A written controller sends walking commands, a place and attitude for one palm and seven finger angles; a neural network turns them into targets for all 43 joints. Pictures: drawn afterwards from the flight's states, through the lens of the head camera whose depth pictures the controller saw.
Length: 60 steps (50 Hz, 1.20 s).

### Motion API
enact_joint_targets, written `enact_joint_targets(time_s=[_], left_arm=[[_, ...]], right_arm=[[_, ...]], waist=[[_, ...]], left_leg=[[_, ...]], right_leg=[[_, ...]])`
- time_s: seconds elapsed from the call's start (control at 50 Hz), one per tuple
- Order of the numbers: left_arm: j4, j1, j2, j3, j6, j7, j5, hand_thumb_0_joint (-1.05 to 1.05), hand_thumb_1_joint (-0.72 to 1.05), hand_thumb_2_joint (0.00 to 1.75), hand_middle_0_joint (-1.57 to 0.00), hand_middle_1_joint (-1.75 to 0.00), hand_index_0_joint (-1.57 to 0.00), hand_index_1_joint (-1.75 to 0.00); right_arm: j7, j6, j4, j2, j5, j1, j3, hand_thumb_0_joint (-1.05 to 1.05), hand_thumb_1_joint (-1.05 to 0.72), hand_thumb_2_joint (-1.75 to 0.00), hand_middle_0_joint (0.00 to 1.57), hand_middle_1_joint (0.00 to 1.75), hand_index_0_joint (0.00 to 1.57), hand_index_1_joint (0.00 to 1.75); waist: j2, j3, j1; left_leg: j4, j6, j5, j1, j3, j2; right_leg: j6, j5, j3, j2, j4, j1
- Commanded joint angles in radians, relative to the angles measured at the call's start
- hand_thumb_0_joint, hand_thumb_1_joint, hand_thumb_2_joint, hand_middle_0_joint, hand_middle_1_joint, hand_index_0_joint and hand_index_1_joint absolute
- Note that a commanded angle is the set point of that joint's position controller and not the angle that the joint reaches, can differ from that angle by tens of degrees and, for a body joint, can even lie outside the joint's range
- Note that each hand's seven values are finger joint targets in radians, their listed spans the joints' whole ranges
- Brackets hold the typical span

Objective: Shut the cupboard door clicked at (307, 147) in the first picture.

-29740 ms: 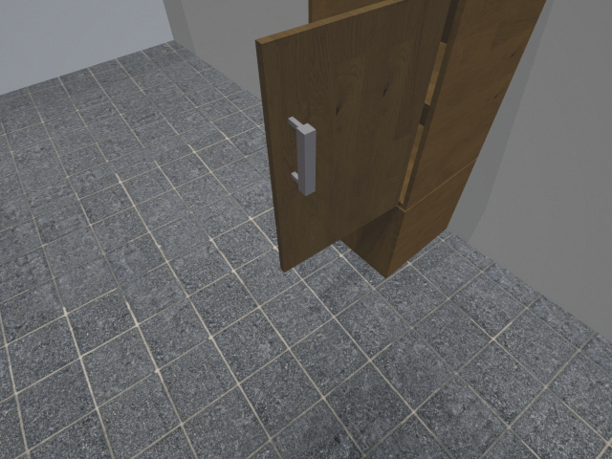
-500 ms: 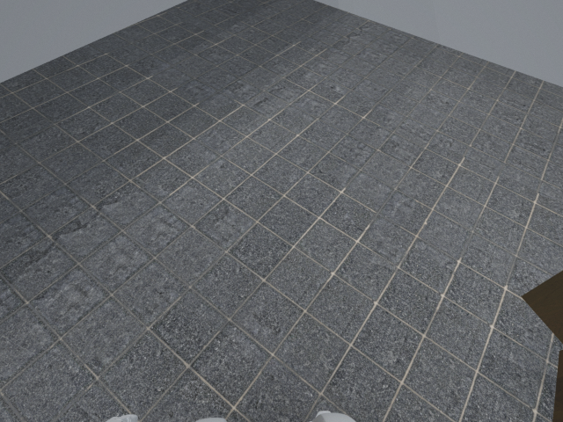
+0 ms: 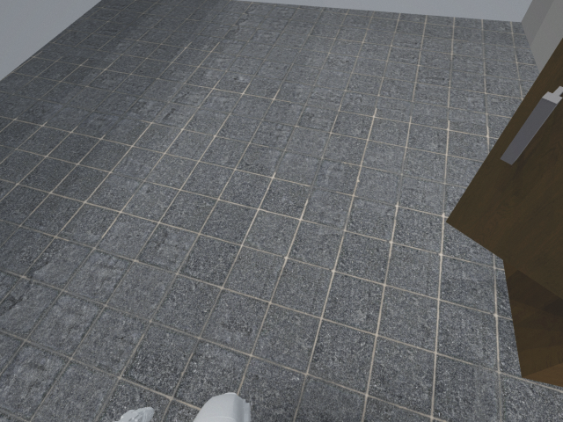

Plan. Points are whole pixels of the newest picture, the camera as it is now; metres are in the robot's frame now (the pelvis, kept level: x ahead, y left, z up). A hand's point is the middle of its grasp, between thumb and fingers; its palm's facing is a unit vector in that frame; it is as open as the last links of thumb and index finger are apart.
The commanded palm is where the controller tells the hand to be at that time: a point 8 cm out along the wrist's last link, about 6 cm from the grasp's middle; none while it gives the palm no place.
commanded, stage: turn to face it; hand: left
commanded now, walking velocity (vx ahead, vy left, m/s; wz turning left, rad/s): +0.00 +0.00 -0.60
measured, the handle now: (533, 126) +0.61 -0.44 +0.04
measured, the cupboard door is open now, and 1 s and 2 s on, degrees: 56 56 56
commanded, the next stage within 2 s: take the last steps up to it in 1.20 s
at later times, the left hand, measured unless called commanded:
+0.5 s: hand (173, 391) +0.18 +0.20 -0.16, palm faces -0.28 -0.94 -0.21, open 7.4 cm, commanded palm none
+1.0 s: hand (210, 371) +0.22 +0.15 -0.18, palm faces -0.51 -0.83 -0.20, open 7.4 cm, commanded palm none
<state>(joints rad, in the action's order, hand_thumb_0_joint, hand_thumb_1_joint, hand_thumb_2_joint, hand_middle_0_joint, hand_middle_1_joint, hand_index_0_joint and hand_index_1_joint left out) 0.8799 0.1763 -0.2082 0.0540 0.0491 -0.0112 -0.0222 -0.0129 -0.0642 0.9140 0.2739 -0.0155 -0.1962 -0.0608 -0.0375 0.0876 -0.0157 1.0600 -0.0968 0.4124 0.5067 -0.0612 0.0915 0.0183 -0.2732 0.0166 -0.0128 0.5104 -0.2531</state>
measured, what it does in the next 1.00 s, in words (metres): steps on the spot, turning right: left foot, then right foot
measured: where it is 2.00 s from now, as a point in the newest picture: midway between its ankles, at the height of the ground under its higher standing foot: outside the picture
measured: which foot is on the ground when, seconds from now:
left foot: up 0.00-0.18, down 0.20-0.60, up 0.62-0.92, down 0.94-1.00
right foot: down 0.00-0.20, up 0.22-0.58, down 0.60-0.96, up 0.98-1.00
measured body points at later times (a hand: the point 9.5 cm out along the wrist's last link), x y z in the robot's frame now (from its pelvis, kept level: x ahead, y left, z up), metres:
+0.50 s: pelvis +0.02 +0.02 +0.01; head +0.07 +0.03 +0.45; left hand +0.20 +0.25 -0.14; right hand +0.00 -0.23 -0.13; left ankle +0.04 +0.14 -0.74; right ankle -0.04 -0.11 -0.68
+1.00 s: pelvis +0.04 +0.02 -0.01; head +0.08 +0.02 +0.44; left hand +0.24 +0.19 -0.16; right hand -0.02 -0.25 -0.13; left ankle +0.12 +0.09 -0.74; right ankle -0.04 -0.10 -0.72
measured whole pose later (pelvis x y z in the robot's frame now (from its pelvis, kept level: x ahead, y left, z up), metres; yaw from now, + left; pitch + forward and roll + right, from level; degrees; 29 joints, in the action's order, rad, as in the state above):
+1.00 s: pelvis +0.04 +0.02 -0.01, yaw -34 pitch +1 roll -1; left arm 0.91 0.19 -0.25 0.07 0.08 -0.01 -0.02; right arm -0.02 -0.01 0.87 0.23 -0.02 -0.19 -0.02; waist 0.04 0.06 0.01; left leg 0.62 0.00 0.27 0.35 -0.08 0.06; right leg -0.02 -0.45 0.10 -0.04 0.76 -0.36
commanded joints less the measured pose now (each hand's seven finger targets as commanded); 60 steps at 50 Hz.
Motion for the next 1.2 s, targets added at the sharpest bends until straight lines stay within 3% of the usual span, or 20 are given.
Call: enact_joint_targets(time_s=[0.0, 0.08, 0.14, 0.18, 0.2, 0.3, 0.44, 0.52, 0.54, 0.58, 0.6, 0.62, 0.7, 0.82, 0.88, 0.9, 0.92, 0.94, 1.04, 1.18], left_arm=[[-0.07, 0.008, -0.227, 0.058, -0.028, 0.016, -0.002, 0.0, 0.9, 0.9, -0.2, -0.3, -0.2, -0.3], [-0.067, 0.01, -0.242, 0.067, -0.022, 0.015, -0.005, 0.0, 0.9, 0.9, -0.2, -0.3, -0.2, -0.3], [-0.073, -0.036, -0.209, 0.063, -0.013, 0.016, 0.006, 0.0, 0.9, 0.9, -0.2, -0.3, -0.2, -0.3], [-0.108, 0.013, -0.119, 0.042, -0.008, 0.0, 0.02, 0.0, 0.9, 0.9, -0.2, -0.3, -0.2, -0.3], [-0.099, -0.021, -0.153, 0.046, -0.003, -0.001, 0.004, 0.0, 0.9, 0.9, -0.2, -0.3, -0.2, -0.3], [-0.073, -0.037, -0.117, 0.049, 0.009, -0.026, 0.005, 0.0, 0.9, 0.9, -0.2, -0.3, -0.2, -0.3], [-0.092, -0.101, -0.094, 0.036, 0.009, -0.034, 0.002, 0.0, 0.9, 0.9, -0.2, -0.3, -0.2, -0.3], [-0.076, -0.04, -0.11, 0.038, -0.006, -0.03, 0.003, 0.0, 0.9, 0.9, -0.2, -0.3, -0.2, -0.3], [-0.059, 0.021, -0.147, 0.045, -0.013, -0.024, 0.0, 0.0, 0.9, 0.9, -0.2, -0.3, -0.2, -0.3], [-0.019, 0.146, -0.319, 0.073, -0.031, 0.0, 0.001, 0.0, 0.9, 0.9, -0.2, -0.3, -0.2, -0.3], [-0.02, 0.162, -0.328, 0.072, -0.028, 0.009, 0.008, 0.0, 0.9, 0.9, -0.2, -0.3, -0.2, -0.3], [-0.022, 0.118, -0.303, 0.078, -0.035, 0.022, 0.004, 0.0, 0.9, 0.9, -0.2, -0.3, -0.2, -0.3], [-0.069, -0.02, -0.222, 0.051, -0.033, 0.022, 0.004, 0.0, 0.9, 0.9, -0.2, -0.3, -0.2, -0.3], [-0.064, -0.011, -0.245, 0.059, -0.025, 0.014, -0.005, 0.0, 0.9, 0.9, -0.2, -0.3, -0.2, -0.3], [-0.063, -0.049, -0.231, 0.059, -0.018, 0.015, 0.004, 0.0, 0.9, 0.9, -0.2, -0.3, -0.2, -0.3], [-0.071, -0.038, -0.19, 0.05, -0.011, 0.013, 0.01, 0.0, 0.9, 0.9, -0.2, -0.3, -0.2, -0.3], [-0.081, 0.016, -0.125, 0.039, -0.004, 0.005, 0.018, 0.0, 0.9, 0.9, -0.2, -0.3, -0.2, -0.3], [-0.098, -0.01, -0.13, 0.032, -0.01, 0.002, 0.012, 0.0, 0.9, 0.9, -0.2, -0.3, -0.2, -0.3], [-0.038, -0.005, -0.115, 0.044, 0.004, -0.017, 0.002, 0.0, 0.9, 0.9, -0.2, -0.3, -0.2, -0.3], [-0.03, -0.038, -0.065, 0.019, 0.001, -0.011, 0.005, 0.0, 0.9, 0.9, -0.2, -0.3, -0.2, -0.3]], right_arm=[[-0.002, 0.032, -0.1, 0.06, 0.0, 0.023, -0.014, 0.0, -0.9, -0.9, 0.2, 0.3, 0.2, 0.3], [-0.008, 0.045, -0.116, 0.055, 0.008, 0.029, -0.011, 0.0, -0.9, -0.9, 0.2, 0.3, 0.2, 0.3], [-0.018, 0.063, -0.082, 0.073, 0.012, -0.083, -0.01, 0.0, -0.9, -0.9, 0.2, 0.3, 0.2, 0.3], [-0.026, 0.073, -0.096, 0.231, -0.011, -0.118, -0.031, 0.0, -0.9, -0.9, 0.2, 0.3, 0.2, 0.3], [-0.031, 0.071, -0.091, 0.223, -0.018, -0.125, -0.028, 0.0, -0.9, -0.9, 0.2, 0.3, 0.2, 0.3], [-0.034, 0.075, -0.108, 0.137, -0.017, -0.048, -0.009, 0.0, -0.9, -0.9, 0.2, 0.3, 0.2, 0.3], [-0.02, 0.065, -0.066, 0.158, -0.016, -0.096, -0.029, 0.0, -0.9, -0.9, 0.2, 0.3, 0.2, 0.3], [-0.011, 0.058, -0.062, 0.182, -0.01, -0.067, -0.042, 0.0, -0.9, -0.9, 0.2, 0.3, 0.2, 0.3], [-0.005, 0.057, -0.067, 0.171, -0.004, -0.057, -0.043, 0.0, -0.9, -0.9, 0.2, 0.3, 0.2, 0.3], [-0.001, 0.047, -0.142, 0.065, 0.004, 0.027, -0.012, 0.0, -0.9, -0.9, 0.2, 0.3, 0.2, 0.3], [-0.011, 0.037, -0.156, 0.072, 0.002, 0.068, -0.005, 0.0, -0.9, -0.9, 0.2, 0.3, 0.2, 0.3], [-0.019, 0.038, -0.143, 0.071, 0.003, 0.055, -0.007, 0.0, -0.9, -0.9, 0.2, 0.3, 0.2, 0.3], [-0.005, 0.032, -0.088, 0.073, 0.0, -0.004, -0.007, 0.0, -0.9, -0.9, 0.2, 0.3, 0.2, 0.3], [-0.002, 0.04, -0.105, 0.058, 0.005, 0.005, -0.005, 0.0, -0.9, -0.9, 0.2, 0.3, 0.2, 0.3], [-0.012, 0.057, -0.074, 0.061, 0.008, -0.097, -0.002, 0.0, -0.9, -0.9, 0.2, 0.3, 0.2, 0.3], [-0.017, 0.066, -0.065, 0.1, 0.004, -0.122, -0.006, 0.0, -0.9, -0.9, 0.2, 0.3, 0.2, 0.3], [-0.019, 0.073, -0.073, 0.197, -0.012, -0.133, -0.022, 0.0, -0.9, -0.9, 0.2, 0.3, 0.2, 0.3], [-0.022, 0.068, -0.089, 0.232, -0.013, -0.16, -0.025, 0.0, -0.9, -0.9, 0.2, 0.3, 0.2, 0.3], [-0.032, 0.076, -0.095, 0.13, -0.019, -0.03, 0.002, 0.0, -0.9, -0.9, 0.2, 0.3, 0.2, 0.3], [-0.022, 0.061, -0.011, 0.144, -0.017, -0.118, -0.022, 0.0, -0.9, -0.9, 0.2, 0.3, 0.2, 0.3]], waist=[[0.182, -0.115, 0.023], [0.202, -0.129, 0.027], [0.152, -0.168, -0.026], [-0.28, -0.187, -0.019], [-0.231, -0.171, -0.042], [-0.137, -0.133, 0.003], [-0.187, -0.119, -0.032], [-0.155, -0.139, 0.007], [-0.096, -0.155, 0.04], [0.313, -0.152, 0.108], [0.226, -0.131, 0.115], [0.363, -0.162, 0.083], [0.208, -0.163, 0.01], [0.204, -0.124, 0.019], [0.182, -0.148, -0.031], [0.076, -0.147, -0.036], [-0.207, -0.165, -0.024], [-0.251, -0.142, -0.041], [-0.119, -0.097, 0.018], [-0.177, -0.142, -0.026]], left_leg=[[-0.105, -0.001, -0.018, 0.012, 0.026, -0.022], [-0.298, 0.012, 0.003, -0.076, 0.027, -0.055], [-0.637, 0.026, -0.207, -0.335, 0.042, -0.044], [-0.77, 0.206, -0.441, -0.499, 0.41, 0.358], [-0.762, 0.259, -0.471, -0.43, 0.42, 0.399], [-0.694, 0.215, -0.702, -0.442, 0.094, 0.241], [-0.663, 0.21, -0.634, -0.425, -0.014, 0.262], [-0.548, 0.152, -0.544, -0.357, -0.065, 0.259], [-0.45, 0.11, -0.466, -0.265, -0.087, 0.227], [-0.042, 0.01, 0.258, 0.105, -0.109, 0.0], [0.065, 0.018, 0.238, 0.145, 0.018, 0.01], [0.119, 0.011, 0.208, 0.204, 0.053, 0.013], [0.035, -0.008, -0.002, 0.047, 0.035, 0.015], [-0.255, 0.006, -0.005, -0.072, 0.011, -0.043], [-0.532, 0.018, -0.181, -0.279, 0.005, -0.059], [-0.664, 0.04, -0.208, -0.393, 0.072, 0.004], [-0.744, 0.131, -0.25, -0.471, 0.325, 0.232], [-0.785, 0.228, -0.324, -0.383, 0.449, 0.372], [-0.748, 0.224, -0.498, -0.317, 0.156, 0.228], [-0.688, 0.231, -0.571, -0.397, 0.072, 0.238]], right_leg=[[0.171, 0.331, 0.258, 0.23, -0.169, 0.092], [0.172, 0.369, 0.335, 0.224, -0.131, 0.079], [0.078, 0.306, 0.309, 0.146, -0.007, -0.041], [-0.036, -0.319, 0.051, -0.06, 0.351, -0.305], [-0.045, -0.359, 0.053, -0.022, 0.548, -0.303], [-0.082, -0.186, -0.007, 0.035, 0.646, -0.313], [-0.067, -0.17, -0.1, 0.033, 0.34, -0.182], [-0.034, -0.001, -0.138, 0.007, 0.04, 0.015], [-0.01, 0.107, -0.094, 0.035, -0.074, 0.152], [0.178, 0.62, 0.374, 0.414, -0.167, 0.301], [0.219, 0.656, 0.365, 0.413, -0.154, 0.257], [0.22, 0.64, 0.409, 0.372, -0.152, 0.285], [0.164, 0.502, 0.194, 0.24, -0.132, 0.134], [0.169, 0.319, 0.283, 0.219, -0.148, 0.053], [0.107, 0.272, 0.284, 0.185, -0.063, -0.038], [0.057, 0.15, 0.244, 0.118, 0.009, -0.144], [-0.005, -0.136, 0.121, -0.028, 0.201, -0.281], [-0.029, -0.345, 0.022, -0.037, 0.409, -0.271], [-0.06, -0.189, 0.005, 0.034, 0.617, -0.262], [-0.046, -0.187, -0.088, 0.011, 0.254, -0.112]])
